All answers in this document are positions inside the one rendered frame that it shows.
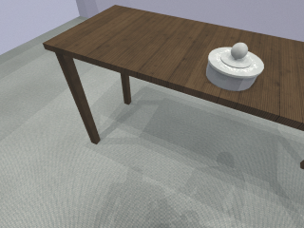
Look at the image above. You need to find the table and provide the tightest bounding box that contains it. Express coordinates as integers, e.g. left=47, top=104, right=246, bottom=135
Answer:
left=43, top=5, right=304, bottom=169

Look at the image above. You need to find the lid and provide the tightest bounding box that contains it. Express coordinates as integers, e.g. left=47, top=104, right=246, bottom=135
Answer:
left=208, top=47, right=264, bottom=79

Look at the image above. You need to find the pot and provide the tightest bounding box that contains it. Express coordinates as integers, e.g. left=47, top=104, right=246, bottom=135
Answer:
left=206, top=62, right=257, bottom=91

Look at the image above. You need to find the knob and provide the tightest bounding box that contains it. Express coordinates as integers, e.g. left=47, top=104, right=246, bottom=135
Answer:
left=231, top=42, right=248, bottom=59

